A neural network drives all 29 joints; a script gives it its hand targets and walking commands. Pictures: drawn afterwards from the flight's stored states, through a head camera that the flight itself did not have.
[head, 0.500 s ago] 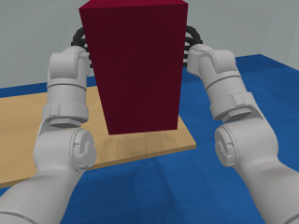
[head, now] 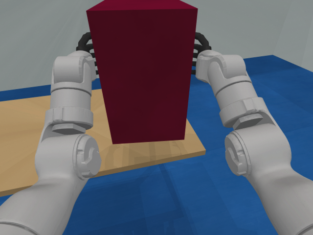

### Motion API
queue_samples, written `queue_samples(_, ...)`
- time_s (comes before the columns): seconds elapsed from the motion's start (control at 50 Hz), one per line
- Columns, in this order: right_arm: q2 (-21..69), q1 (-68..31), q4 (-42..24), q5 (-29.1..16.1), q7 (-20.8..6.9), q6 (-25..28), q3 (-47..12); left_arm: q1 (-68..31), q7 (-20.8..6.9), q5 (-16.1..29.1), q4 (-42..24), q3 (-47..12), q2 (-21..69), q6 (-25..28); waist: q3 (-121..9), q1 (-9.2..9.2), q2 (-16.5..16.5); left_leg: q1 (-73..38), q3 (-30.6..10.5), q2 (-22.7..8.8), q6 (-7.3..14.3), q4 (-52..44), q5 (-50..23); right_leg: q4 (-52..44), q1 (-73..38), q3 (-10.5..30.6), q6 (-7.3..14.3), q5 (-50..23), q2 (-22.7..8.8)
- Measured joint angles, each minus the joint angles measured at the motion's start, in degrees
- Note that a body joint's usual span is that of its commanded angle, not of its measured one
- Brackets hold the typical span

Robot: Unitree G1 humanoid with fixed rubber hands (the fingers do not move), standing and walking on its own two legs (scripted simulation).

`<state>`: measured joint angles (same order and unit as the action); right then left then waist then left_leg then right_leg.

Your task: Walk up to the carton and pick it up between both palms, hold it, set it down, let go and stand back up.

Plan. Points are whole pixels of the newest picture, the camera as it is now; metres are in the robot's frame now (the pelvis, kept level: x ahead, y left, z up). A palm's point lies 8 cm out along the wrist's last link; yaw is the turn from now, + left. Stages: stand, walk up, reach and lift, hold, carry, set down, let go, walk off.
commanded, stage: hold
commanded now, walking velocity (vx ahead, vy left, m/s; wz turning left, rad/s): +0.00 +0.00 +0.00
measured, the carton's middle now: (144, 65) +0.45 +0.00 +0.28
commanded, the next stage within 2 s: none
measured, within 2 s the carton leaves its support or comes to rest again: neither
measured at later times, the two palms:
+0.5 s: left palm (83, 58) +0.39 +0.14 +0.33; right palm (203, 58) +0.38 -0.13 +0.32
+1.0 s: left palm (85, 60) +0.39 +0.13 +0.33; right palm (204, 60) +0.38 -0.14 +0.32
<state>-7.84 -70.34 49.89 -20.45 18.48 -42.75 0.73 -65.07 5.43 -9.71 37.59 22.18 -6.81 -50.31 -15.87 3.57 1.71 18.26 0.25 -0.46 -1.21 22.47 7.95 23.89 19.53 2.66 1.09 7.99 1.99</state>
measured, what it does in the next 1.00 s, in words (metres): stands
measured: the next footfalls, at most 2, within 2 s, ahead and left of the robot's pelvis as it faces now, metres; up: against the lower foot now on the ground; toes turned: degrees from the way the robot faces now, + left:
none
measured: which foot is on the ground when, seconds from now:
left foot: down 0.00-1.00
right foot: down 0.00-1.00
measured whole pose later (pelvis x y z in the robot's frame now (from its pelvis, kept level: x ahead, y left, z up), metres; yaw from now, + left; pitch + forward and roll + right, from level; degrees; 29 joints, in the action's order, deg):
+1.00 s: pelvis +0.00 +0.00 +0.00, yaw +0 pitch +4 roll +1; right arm -8.1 -70.1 49.5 -20.5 18.6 -43.2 0.6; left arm -65.0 5.5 -9.4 37.9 21.6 -6.8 -49.8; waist -16.6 3.6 1.7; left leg 18.2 0.2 -0.5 -1.2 22.5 8.0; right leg 23.8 19.5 2.7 1.1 8.0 2.0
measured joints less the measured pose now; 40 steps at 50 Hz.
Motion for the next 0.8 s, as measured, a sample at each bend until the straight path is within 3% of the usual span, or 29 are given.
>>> queue_samples(0.08,0.0,-0.1,-2.9,0.0,0.5,0.6,0.1,-0.2,0.4,1.4,-2.7,-0.6,-0.6,0.5,-0.5,0.00,0.0,0.0,0.0,0.0,0.0,0.0,0.1,0.0,0.0,0.0,0.0,0.2,0.0)
queue_samples(0.22,0.0,-0.3,2.1,0.0,-0.1,0.3,0.4,-0.8,-1.4,-3.3,2.5,1.7,0.8,0.8,-1.0,0.00,0.0,0.0,0.0,0.0,0.0,0.0,0.3,0.0,0.0,0.0,0.0,0.2,0.0)
queue_samples(0.38,-0.1,0.1,-3.3,0.0,0.5,-0.1,-0.1,-0.2,0.1,0.9,-2.7,-0.9,-0.5,0.2,0.0,0.00,0.0,0.0,0.0,0.0,0.0,0.0,0.1,0.0,0.0,0.0,0.0,0.2,0.0)
queue_samples(0.54,-0.1,0.2,1.0,0.0,0.0,-0.3,0.0,-0.2,-1.5,-3.1,1.3,1.4,1.0,0.5,-1.1,0.00,0.0,0.0,0.0,0.0,0.0,0.0,0.3,0.0,0.0,0.0,0.0,0.2,0.0)
queue_samples(0.7,-0.2,0.4,-3.3,-0.1,0.4,-0.5,-0.2,0.3,0.2,1.0,-3.0,-1.0,-0.3,0.0,-0.4,0.01,0.0,0.0,0.0,0.0,0.0,0.0,0.1,0.0,0.0,0.0,0.0,0.1,0.0)
queue_samples(0.8,-0.2,0.3,-1.7,-0.1,0.4,-0.1,-0.1,0.1,-1.0,-1.7,-1.4,0.5,0.6,0.8,-1.3,0.01,0.0,0.0,0.0,0.0,0.0,0.0,0.2,0.0,0.0,0.0,0.0,0.1,0.0)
